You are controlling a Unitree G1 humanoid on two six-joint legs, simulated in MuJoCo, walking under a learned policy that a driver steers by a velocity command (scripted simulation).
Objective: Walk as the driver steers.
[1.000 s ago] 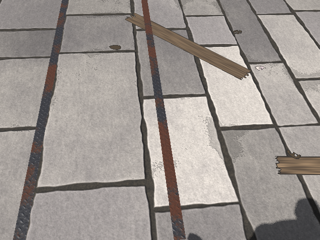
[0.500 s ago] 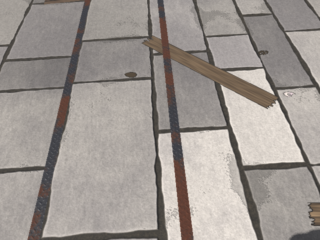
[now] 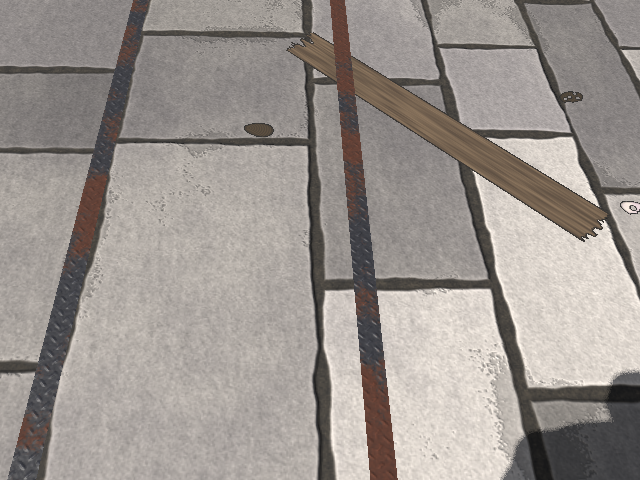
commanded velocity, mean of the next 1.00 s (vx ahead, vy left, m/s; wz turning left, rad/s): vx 0.50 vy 0.00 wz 0.00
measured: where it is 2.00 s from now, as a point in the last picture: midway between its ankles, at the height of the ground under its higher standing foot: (336, 238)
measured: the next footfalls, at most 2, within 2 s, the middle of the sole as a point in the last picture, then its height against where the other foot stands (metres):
right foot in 0.34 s outside the picture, level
left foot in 0.88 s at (290, 383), level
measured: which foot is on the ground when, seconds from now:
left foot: down 0.00-0.36, up 0.38-0.86, down 0.88-1.00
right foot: up 0.00-0.32, down 0.34-0.88, up 0.90-1.00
